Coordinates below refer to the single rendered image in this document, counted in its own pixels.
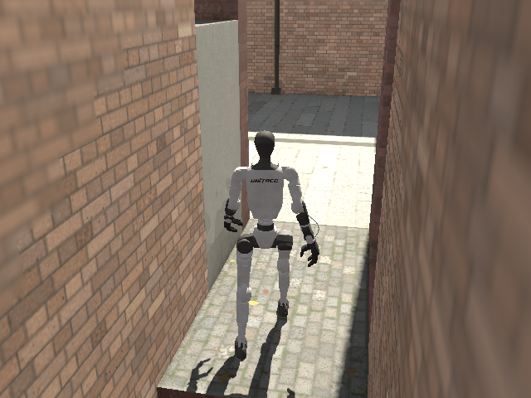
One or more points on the left robot hand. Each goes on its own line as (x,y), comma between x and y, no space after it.
(230,228)

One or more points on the robot right shin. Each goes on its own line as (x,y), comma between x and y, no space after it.
(284,283)

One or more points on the left robot foot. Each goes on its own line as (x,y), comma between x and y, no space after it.
(240,351)

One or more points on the right robot hand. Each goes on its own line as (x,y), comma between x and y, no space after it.
(314,250)

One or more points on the robot right upper arm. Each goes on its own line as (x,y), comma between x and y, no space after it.
(291,175)

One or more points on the robot right forearm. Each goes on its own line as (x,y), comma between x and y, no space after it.
(305,226)

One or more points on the robot left upper arm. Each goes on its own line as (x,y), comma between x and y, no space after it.
(238,176)

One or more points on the robot left forearm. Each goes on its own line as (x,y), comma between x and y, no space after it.
(229,214)

